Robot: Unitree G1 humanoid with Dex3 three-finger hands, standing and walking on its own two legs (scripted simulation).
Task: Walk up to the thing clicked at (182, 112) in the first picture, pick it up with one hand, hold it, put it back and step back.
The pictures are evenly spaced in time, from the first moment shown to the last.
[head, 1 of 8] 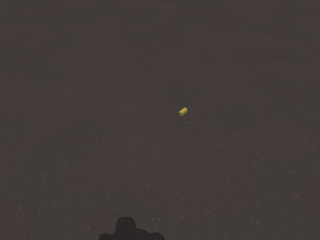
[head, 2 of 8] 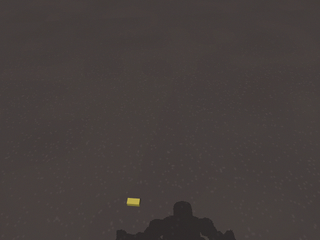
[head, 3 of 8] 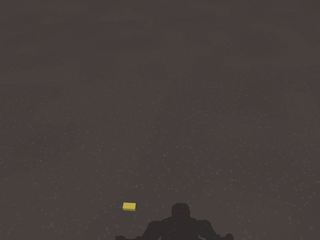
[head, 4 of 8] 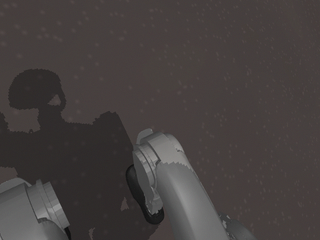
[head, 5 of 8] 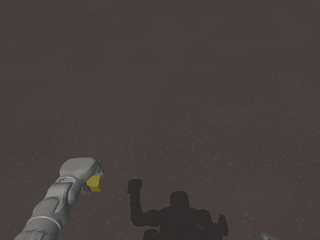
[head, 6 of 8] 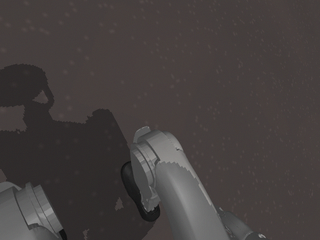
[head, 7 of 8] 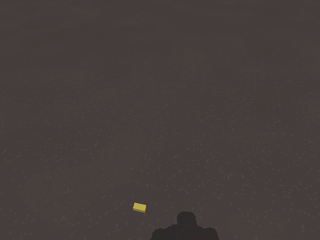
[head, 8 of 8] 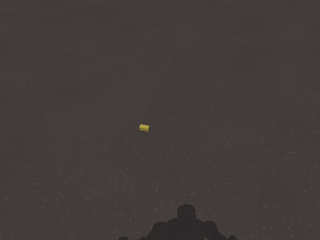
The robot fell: no
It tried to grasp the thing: yes
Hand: left
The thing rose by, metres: 0.68
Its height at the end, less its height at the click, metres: +0.00
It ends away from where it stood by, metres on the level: 0.02
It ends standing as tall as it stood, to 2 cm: yes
